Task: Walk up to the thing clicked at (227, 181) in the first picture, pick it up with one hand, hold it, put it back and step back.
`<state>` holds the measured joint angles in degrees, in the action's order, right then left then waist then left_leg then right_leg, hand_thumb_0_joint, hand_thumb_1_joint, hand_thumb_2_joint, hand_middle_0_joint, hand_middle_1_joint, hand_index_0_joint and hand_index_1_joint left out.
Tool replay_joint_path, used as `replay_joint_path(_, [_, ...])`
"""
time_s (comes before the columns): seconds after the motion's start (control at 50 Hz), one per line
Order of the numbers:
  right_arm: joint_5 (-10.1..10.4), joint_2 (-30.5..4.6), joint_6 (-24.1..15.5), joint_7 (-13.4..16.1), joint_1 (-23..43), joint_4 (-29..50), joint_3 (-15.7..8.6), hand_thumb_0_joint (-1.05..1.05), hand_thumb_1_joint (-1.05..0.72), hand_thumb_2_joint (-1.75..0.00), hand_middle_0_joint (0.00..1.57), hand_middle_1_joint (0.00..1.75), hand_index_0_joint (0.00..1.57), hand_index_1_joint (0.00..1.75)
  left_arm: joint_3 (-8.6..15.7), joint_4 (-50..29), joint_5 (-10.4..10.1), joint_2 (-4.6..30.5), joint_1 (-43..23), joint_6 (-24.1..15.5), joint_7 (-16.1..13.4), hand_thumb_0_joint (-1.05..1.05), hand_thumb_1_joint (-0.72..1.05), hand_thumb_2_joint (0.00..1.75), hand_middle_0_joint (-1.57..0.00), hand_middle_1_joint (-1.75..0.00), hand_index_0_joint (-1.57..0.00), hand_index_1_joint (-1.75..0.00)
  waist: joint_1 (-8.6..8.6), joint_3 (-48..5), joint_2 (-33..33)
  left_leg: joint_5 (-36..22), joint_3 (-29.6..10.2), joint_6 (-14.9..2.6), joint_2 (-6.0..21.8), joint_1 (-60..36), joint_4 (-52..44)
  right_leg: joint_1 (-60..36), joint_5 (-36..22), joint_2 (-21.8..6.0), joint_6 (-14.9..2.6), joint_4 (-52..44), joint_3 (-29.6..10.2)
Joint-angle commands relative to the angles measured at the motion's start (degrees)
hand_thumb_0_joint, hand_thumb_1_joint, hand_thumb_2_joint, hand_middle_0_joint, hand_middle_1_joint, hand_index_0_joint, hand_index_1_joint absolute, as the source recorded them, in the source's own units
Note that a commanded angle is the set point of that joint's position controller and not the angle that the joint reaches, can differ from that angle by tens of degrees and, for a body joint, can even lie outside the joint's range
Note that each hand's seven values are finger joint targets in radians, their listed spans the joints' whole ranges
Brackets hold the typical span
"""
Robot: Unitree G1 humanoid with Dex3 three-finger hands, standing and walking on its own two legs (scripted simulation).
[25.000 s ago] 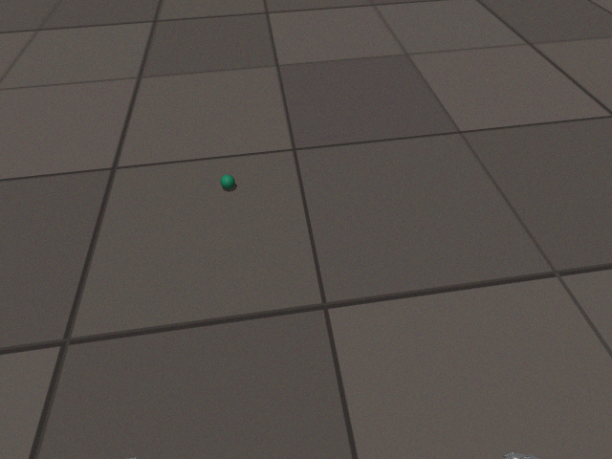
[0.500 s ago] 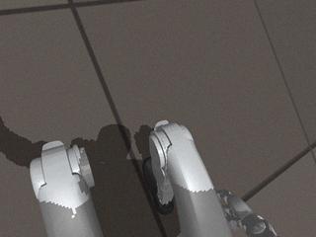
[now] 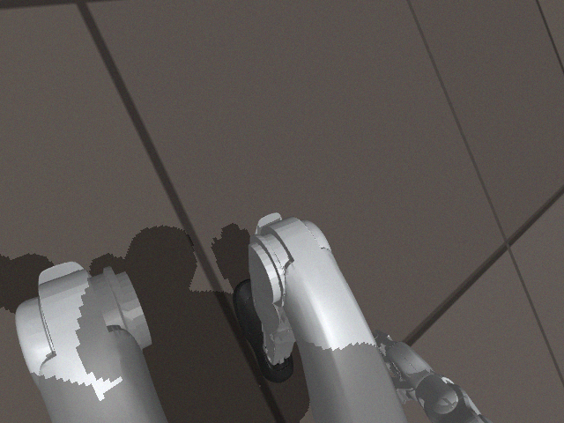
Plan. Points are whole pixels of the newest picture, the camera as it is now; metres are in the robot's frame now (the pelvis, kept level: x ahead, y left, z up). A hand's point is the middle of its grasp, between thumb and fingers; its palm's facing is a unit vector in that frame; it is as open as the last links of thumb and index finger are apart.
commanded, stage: rest palm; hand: left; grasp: from above
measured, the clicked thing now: out of the picture +0.44 +0.41 -0.27
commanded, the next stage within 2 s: close in 1.40 s
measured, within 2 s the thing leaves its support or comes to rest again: neither
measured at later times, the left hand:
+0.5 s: hand out of the picture +0.41 +0.40 -0.24, palm faces -0.44 -0.18 -0.88, open 14.2 cm
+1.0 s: hand out of the picture +0.42 +0.39 -0.25, palm faces -0.43 -0.18 -0.89, open 14.2 cm
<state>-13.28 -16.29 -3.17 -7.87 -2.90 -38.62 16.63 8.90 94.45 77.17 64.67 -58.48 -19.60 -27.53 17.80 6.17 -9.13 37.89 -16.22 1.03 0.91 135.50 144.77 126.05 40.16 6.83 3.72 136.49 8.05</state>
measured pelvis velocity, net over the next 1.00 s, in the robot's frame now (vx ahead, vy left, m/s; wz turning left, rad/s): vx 0.00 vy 0.00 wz -0.04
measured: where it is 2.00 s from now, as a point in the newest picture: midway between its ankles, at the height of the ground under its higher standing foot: (202, 376)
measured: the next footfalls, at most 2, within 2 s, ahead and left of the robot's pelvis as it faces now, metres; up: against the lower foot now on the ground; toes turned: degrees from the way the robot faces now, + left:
none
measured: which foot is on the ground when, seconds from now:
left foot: down 0.00-1.00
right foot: down 0.00-1.00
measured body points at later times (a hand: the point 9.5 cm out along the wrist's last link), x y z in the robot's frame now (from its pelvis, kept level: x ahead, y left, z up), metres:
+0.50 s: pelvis +0.00 +0.00 +0.00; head +0.26 +0.16 +0.33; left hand +0.43 +0.41 -0.19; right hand +0.11 -0.25 -0.06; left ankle +0.07 +0.13 -0.27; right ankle +0.11 -0.13 -0.27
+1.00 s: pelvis +0.00 +0.00 +0.00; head +0.26 +0.16 +0.32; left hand +0.44 +0.40 -0.19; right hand +0.11 -0.25 -0.06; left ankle +0.07 +0.13 -0.27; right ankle +0.11 -0.13 -0.27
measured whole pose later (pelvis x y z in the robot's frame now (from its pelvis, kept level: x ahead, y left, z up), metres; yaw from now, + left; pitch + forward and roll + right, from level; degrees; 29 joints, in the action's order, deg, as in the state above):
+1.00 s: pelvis +0.00 +0.00 +0.00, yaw -2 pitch +25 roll -16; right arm -15.6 -18.6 -8.3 -10.3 0.0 -36.8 20.3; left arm 8.5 96.0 74.3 66.9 -56.9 -18.7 -31.1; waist 18.4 9.9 -11.4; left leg 39.6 -18.5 1.0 1.7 134.4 147.1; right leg 124.8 40.0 7.2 4.4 136.9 9.9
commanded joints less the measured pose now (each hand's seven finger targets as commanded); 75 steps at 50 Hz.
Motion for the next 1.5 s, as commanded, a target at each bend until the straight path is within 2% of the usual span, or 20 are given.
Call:
replay_joint_path(0.0, [-0.5, -19.1, -1.2, 0.7, -8.1, 0.3, -5.2, 0.00, -0.89, -0.90, 0.20, 0.30, 0.20, 0.30, 1.8, -6.9, -1.8, 17.1, -13.5, 0.8, -3.4, 0.00, -0.52, 0.95, -0.05, -1.03, -0.07, -1.01, 0.34, -35.5, 33.3, -9.2, 6.7, -1.19, 2.6, -33.1, -14.6, -13.6, -13.6, 0.4, -4.73, -11.3, 7.4])
replay_joint_path(0.1, [-0.7, -19.5, -2.6, 0.2, -8.0, 0.6, -4.9, 0.00, -0.89, -0.90, 0.20, 0.30, 0.20, 0.30, 0.7, -6.7, -2.5, 16.9, -12.0, 1.6, -2.5, 0.00, -0.53, 0.96, -0.05, -1.03, -0.07, -1.01, 0.78, -33.8, 33.3, -9.0, 6.2, -1.24, 2.9, -33.2, -14.1, -13.2, -13.4, 0.5, -4.70, -11.0, 7.5])
replay_joint_path(0.16, [-0.8, -19.9, -2.7, 0.1, -7.5, 1.0, -4.5, 0.00, -0.89, -0.90, 0.20, 0.30, 0.20, 0.30, 2.1, -6.7, -3.6, 18.2, -10.2, 1.2, -2.7, 0.00, -0.52, 0.95, -0.05, -1.03, -0.07, -1.01, -0.04, -34.5, 32.1, -9.3, 6.2, -1.29, 2.9, -31.7, -13.9, -15.3, -14.0, 0.5, -4.44, -11.2, 7.8])
replay_joint_path(0.22, [-0.8, -20.0, -3.1, -0.1, -7.0, 0.9, -4.4, 0.00, -0.89, -0.90, 0.20, 0.30, 0.20, 0.30, 1.1, -7.3, -3.9, 17.1, -9.8, 1.0, -2.3, 0.00, -0.53, 0.95, -0.05, -1.02, -0.07, -1.00, 0.49, -34.1, 32.8, -10.2, 5.5, -1.19, 3.1, -33.2, -13.8, -14.4, -14.3, 0.6, -4.56, -10.9, 8.0])
replay_joint_path(0.34, [-1.1, -20.5, -3.2, -0.6, -7.0, 0.9, -3.8, 0.00, -0.89, -0.90, 0.20, 0.30, 0.20, 0.30, 2.1, -7.8, -4.4, 17.8, -10.0, 0.4, -3.3, 0.00, -0.53, 0.97, -0.05, -1.01, -0.06, -1.00, 0.64, -33.9, 32.8, -11.9, 4.9, -1.00, 3.4, -34.0, -14.0, -15.1, -15.5, 0.6, -4.45, -10.5, 8.6])
replay_joint_path(0.38, [-1.1, -20.4, -3.5, -0.9, -6.9, 0.9, -3.8, 0.00, -0.90, -0.90, 0.20, 0.30, 0.20, 0.30, 0.7, -6.7, -3.9, 16.7, -10.1, 0.3, -3.2, 0.00, -0.54, 0.97, -0.05, -1.02, -0.06, -1.01, 1.53, -32.3, 32.6, -11.1, 5.1, -1.11, 3.4, -33.1, -13.5, -14.8, -15.2, 0.6, -4.42, -10.7, 8.4])
replay_joint_path(0.5, [-1.4, -20.9, -3.8, -1.1, -5.9, 1.4, -3.5, 0.00, -0.89, -0.90, 0.20, 0.30, 0.20, 0.30, 1.7, -5.7, -4.0, 17.9, -9.9, 0.0, -4.2, 0.00, -0.53, 0.96, -0.05, -1.02, -0.06, -1.01, 1.39, -32.7, 32.3, -10.9, 4.9, -0.99, 3.5, -32.9, -13.8, -15.8, -15.1, 0.7, -4.48, -10.8, 8.7])
replay_joint_path(0.56, [-1.8, -20.6, -3.9, -1.2, -6.3, 0.7, -3.3, 0.00, -0.89, -0.90, 0.20, 0.30, 0.20, 0.30, 0.3, -6.8, -3.7, 16.5, -11.6, -0.1, -4.3, 0.00, -0.54, 0.96, -0.05, -1.02, -0.06, -1.01, 1.69, -31.8, 33.1, -10.5, 4.9, -0.90, 3.6, -33.4, -13.7, -14.7, -14.7, 0.8, -4.49, -10.8, 8.9])
replay_joint_path(0.74, [-1.9, -21.3, -4.6, -1.4, -5.4, 1.4, -2.8, 0.00, -0.90, -0.90, 0.20, 0.30, 0.20, 0.30, 0.7, -5.4, -4.2, 17.4, -10.6, 0.0, -5.4, 0.00, -0.53, 0.96, -0.05, -1.03, -0.06, -1.02, 1.88, -32.2, 32.8, -11.3, 4.6, -0.77, 3.7, -33.1, -13.5, -15.8, -15.7, 0.8, -4.44, -10.3, 9.2])
replay_joint_path(0.86, [-2.1, -21.6, -4.8, -1.5, -5.3, 1.5, -2.6, 0.00, -0.90, -0.90, 0.20, 0.30, 0.20, 0.30, 0.2, -4.6, -3.3, 17.7, -10.3, 0.5, -5.8, 0.00, -0.53, 0.96, -0.05, -1.03, -0.06, -1.03, 1.99, -31.2, 33.7, -11.5, 4.5, -0.67, 3.9, -33.7, -13.4, -15.8, -15.7, 0.9, -4.47, -10.1, 9.1])
replay_joint_path(0.98, [-2.1, -22.0, -5.4, -1.7, -5.3, 1.7, -2.5, 0.00, -0.89, -0.90, 0.20, 0.30, 0.20, 0.30, 1.1, -3.1, -3.7, 18.7, -8.4, 1.5, -6.0, 0.00, -0.53, 0.97, -0.05, -1.02, -0.06, -1.02, 2.06, -30.9, 32.0, -10.4, 4.7, -0.96, 3.9, -31.8, -12.9, -16.2, -15.1, 1.0, -4.25, -10.4, 9.0])
replay_joint_path(1.14, [-2.3, -22.0, -5.6, -1.6, -5.2, 1.7, -1.9, 0.00, -0.89, -0.90, 0.20, 0.30, 0.20, 0.30, -0.1, -4.9, -5.0, 17.6, -10.4, 0.8, -5.0, 0.00, -0.51, 0.95, -0.06, -1.04, -0.07, -1.03, 2.37, -30.4, 31.8, -9.3, 4.4, -0.82, 4.0, -30.9, -13.0, -16.3, -14.7, 1.0, -4.25, -10.6, 9.3])
replay_joint_path(1.16, [-2.1, -22.1, -5.7, -1.6, -5.2, 1.7, -2.0, 0.00, -0.89, -0.90, 0.20, 0.30, 0.20, 0.30, 0.3, -2.0, -4.5, 18.2, -8.7, 1.1, -4.9, 0.00, -0.50, 0.96, -0.06, -1.05, -0.07, -1.04, 2.42, -29.8, 31.8, -8.7, 4.2, -0.84, 4.0, -31.0, -13.0, -15.9, -14.1, 0.9, -4.35, -10.4, 9.1])
replay_joint_path(1.18, [-2.1, -22.3, -5.7, -1.6, -5.2, 2.1, -2.1, 0.00, -0.89, -0.90, 0.20, 0.30, 0.20, 0.30, 0.0, -5.0, -5.0, 18.1, -10.0, 0.8, -4.8, 0.00, -0.50, 0.96, -0.06, -1.04, -0.07, -1.03, 2.30, -30.0, 31.8, -9.2, 4.4, -0.89, 3.9, -30.8, -13.0, -16.2, -14.5, 1.0, -4.24, -10.6, 9.2])
replay_joint_path(1.2, [-1.9, -22.1, -5.8, -1.5, -5.1, 2.0, -2.0, 0.00, -0.89, -0.90, 0.20, 0.30, 0.20, 0.30, 1.4, -3.9, -5.3, 19.4, -9.3, 0.9, -5.0, 0.00, -0.51, 0.97, -0.06, -1.04, -0.06, -1.03, 1.88, -30.3, 31.1, -8.7, 4.3, -0.94, 3.9, -30.6, -12.7, -16.4, -14.2, 0.9, -4.20, -10.6, 9.1])
replay_joint_path(1.22, [-2.3, -22.3, -5.8, -1.6, -5.2, 2.3, -1.9, 0.00, -0.89, -0.90, 0.20, 0.30, 0.20, 0.30, 0.3, -7.8, -5.3, 18.8, -11.5, 0.4, -5.0, 0.00, -0.51, 0.96, -0.06, -1.04, -0.07, -1.03, 2.07, -31.4, 32.2, -9.8, 4.8, -1.04, 3.8, -31.2, -12.6, -17.5, -15.3, 1.0, -4.10, -11.0, 9.0])
replay_joint_path(1.24, [-2.2, -22.1, -5.8, -1.5, -4.9, 2.2, -2.0, 0.00, -0.89, -0.90, 0.20, 0.30, 0.20, 0.30, 1.2, -4.5, -5.0, 18.9, -9.2, 0.6, -5.2, 0.00, -0.51, 0.96, -0.06, -1.05, -0.07, -1.03, 2.00, -31.8, 30.9, -9.3, 4.6, -1.08, 4.0, -31.5, -12.5, -17.5, -14.9, 1.0, -4.14, -11.1, 9.0])
replay_joint_path(1.34, [-2.2, -22.1, -5.9, -1.7, -5.8, 1.3, -2.2, 0.00, -0.89, -0.90, 0.20, 0.30, 0.20, 0.30, 0.8, -5.7, -4.7, 18.5, -9.2, 0.9, -5.2, 0.00, -0.50, 0.98, -0.06, -1.05, -0.07, -1.04, 1.92, -31.8, 32.9, -11.8, 4.6, -0.84, 4.0, -33.1, -12.4, -17.0, -16.2, 1.0, -4.16, -10.6, 9.2])
replay_joint_path(1.38, [-2.0, -22.3, -5.7, -1.8, -5.2, 1.5, -2.2, 0.00, -0.89, -0.90, 0.20, 0.30, 0.20, 0.30, 2.1, -5.2, -5.3, 19.7, -9.0, 0.8, -5.6, 0.00, -0.48, 0.97, -0.07, -1.06, -0.08, -1.05, 1.29, -31.8, 32.6, -11.7, 4.3, -0.65, 4.1, -32.2, -12.8, -16.4, -16.1, 0.8, -4.29, -10.0, 9.5])
replay_joint_path(1.48, [-1.9, -22.3, -5.8, -2.1, -5.2, 1.6, -2.3, 0.00, -0.89, -0.90, 0.20, 0.30, 0.20, 0.30, -0.7, -4.8, -5.0, 17.2, -9.8, 1.3, -4.7, 0.00, -0.49, 0.98, -0.07, -1.06, -0.08, -1.05, 2.47, -29.4, 31.7, -10.5, 4.4, -0.89, 4.0, -31.0, -12.3, -15.3, -15.3, 0.9, -4.24, -10.2, 9.4])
